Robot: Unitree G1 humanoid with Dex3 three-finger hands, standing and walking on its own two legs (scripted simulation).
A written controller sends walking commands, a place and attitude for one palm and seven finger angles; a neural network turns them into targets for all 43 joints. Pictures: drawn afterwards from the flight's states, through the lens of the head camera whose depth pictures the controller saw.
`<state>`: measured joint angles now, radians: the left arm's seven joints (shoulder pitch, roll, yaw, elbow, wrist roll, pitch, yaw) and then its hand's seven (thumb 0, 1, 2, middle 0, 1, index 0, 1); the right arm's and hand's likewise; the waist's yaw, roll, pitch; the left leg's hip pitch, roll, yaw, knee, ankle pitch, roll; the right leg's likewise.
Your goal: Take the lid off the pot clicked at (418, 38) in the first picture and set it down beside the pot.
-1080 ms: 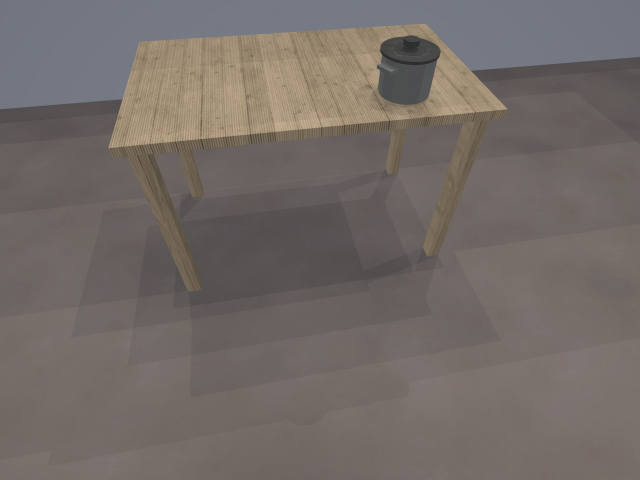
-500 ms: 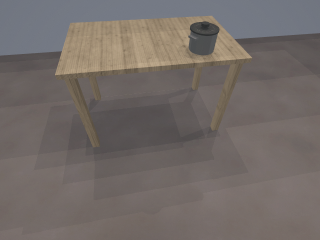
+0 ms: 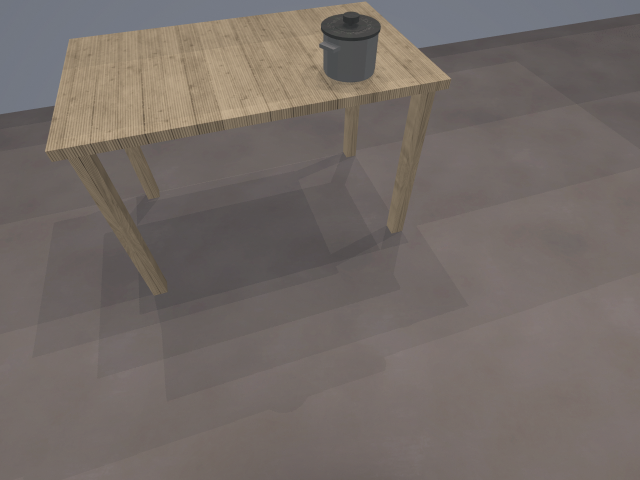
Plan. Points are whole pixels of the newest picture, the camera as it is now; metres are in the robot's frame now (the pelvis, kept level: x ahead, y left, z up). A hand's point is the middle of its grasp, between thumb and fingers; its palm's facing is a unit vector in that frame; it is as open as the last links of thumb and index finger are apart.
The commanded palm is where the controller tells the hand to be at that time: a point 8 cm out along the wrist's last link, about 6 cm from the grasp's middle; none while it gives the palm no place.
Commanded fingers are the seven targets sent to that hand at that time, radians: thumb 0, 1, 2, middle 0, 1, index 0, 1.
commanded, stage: walk to a spot facing it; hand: left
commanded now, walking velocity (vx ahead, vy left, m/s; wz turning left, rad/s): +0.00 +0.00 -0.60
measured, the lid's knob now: (351, 17) +1.19 +0.02 +0.06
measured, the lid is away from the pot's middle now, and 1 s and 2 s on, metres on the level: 0.00 0.00 0.00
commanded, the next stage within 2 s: turn to face it in 1.94 s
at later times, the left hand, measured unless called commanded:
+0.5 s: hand out of the picture +0.07 +0.21 -0.15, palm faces -0.14 -0.96 -0.24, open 7.4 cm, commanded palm none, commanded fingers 0.00 0.90 0.90 -0.20 -0.30 -0.20 -0.30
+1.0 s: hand (356, 343) +0.37 -0.03 -0.16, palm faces -0.60 -0.77 -0.21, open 7.3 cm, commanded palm none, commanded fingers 0.00 0.90 0.90 -0.20 -0.30 -0.20 -0.30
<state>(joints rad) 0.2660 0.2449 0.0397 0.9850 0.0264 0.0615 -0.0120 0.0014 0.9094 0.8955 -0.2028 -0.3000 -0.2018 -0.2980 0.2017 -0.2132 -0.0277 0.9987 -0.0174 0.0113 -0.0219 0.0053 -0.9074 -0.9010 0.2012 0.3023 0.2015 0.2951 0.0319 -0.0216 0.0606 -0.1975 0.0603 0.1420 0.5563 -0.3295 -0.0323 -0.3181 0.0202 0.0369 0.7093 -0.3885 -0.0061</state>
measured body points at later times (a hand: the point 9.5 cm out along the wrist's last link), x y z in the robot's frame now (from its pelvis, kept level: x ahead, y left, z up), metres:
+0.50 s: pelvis +0.01 +0.01 +0.01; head +0.03 +0.01 +0.46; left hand +0.08 +0.26 -0.13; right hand +0.08 -0.26 -0.11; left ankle +0.01 +0.15 -0.72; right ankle +0.01 -0.09 -0.73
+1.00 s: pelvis +0.13 -0.10 -0.02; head +0.17 -0.12 +0.42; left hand +0.40 +0.01 -0.15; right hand -0.10 -0.23 -0.16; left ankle +0.06 +0.12 -0.65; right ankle +0.19 -0.22 -0.73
